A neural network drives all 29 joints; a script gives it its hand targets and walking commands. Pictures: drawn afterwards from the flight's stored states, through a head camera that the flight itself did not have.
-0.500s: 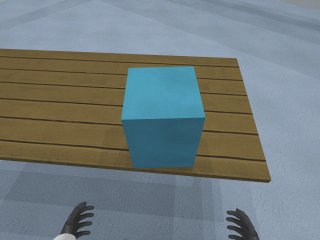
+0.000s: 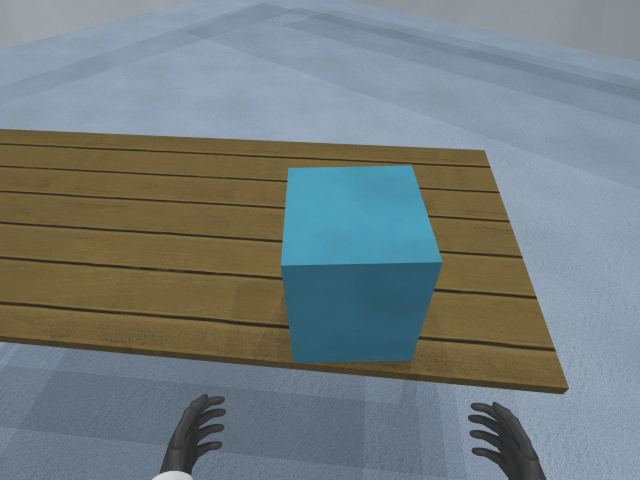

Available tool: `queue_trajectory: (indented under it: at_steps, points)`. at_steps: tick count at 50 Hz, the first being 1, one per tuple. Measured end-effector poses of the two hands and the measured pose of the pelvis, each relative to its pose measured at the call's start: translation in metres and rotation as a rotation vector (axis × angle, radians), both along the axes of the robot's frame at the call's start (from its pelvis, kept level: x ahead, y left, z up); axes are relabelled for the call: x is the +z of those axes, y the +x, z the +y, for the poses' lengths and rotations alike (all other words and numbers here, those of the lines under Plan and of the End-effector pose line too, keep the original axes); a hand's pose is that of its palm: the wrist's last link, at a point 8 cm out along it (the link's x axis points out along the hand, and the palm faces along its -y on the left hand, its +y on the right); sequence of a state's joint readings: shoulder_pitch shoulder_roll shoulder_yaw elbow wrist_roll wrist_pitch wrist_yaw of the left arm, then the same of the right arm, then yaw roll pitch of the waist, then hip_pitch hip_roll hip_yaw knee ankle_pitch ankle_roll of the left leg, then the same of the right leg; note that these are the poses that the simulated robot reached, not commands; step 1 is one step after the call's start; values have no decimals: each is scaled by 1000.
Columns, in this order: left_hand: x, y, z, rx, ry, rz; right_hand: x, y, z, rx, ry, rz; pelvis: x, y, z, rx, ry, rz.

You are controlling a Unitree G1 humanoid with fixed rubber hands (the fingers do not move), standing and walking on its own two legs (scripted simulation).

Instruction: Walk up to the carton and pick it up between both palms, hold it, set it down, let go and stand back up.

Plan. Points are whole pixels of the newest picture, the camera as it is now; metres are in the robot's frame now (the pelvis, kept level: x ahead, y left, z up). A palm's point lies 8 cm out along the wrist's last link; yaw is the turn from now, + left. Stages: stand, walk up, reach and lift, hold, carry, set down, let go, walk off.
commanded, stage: reach and lift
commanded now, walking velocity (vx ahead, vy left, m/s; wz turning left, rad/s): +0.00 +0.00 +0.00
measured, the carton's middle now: (351, 266) +0.46 -0.04 -0.01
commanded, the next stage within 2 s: none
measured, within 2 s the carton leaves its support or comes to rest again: neither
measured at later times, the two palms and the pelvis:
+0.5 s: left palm (196, 417) +0.23 +0.18 -0.03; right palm (503, 418) +0.22 -0.21 -0.04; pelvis -0.01 +0.01 +0.00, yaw +0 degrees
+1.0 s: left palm (199, 352) +0.30 +0.18 +0.01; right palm (492, 344) +0.30 -0.21 +0.01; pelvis -0.02 -0.01 +0.00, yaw +0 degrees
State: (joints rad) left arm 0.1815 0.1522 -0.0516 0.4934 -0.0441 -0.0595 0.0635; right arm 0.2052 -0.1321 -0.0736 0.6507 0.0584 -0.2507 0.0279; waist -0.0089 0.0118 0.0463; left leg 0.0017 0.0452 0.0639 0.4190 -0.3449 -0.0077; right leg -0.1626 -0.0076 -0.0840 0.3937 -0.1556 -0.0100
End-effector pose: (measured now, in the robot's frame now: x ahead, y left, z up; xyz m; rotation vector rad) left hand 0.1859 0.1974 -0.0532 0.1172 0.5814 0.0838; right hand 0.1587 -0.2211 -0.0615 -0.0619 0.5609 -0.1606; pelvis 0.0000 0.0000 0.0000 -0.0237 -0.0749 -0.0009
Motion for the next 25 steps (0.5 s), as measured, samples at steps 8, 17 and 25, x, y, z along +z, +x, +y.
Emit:
queue_trajectory:
  at_steps: [8, 17, 25]
  points:
    - [7, 15, -4, 2, -5, -76, 7, 16, -1, 2, 5, -61, 0, 2, 8, -4, -6, 1]
    - [17, 29, -9, 9, -17, -181, 14, 35, 6, 9, 37, -151, -1, -1, 10, -7, -5, 11]
    - [27, 45, -17, 17, -35, -263, 22, 59, 9, 33, 48, -229, -4, -8, 7, -5, 5, 32]
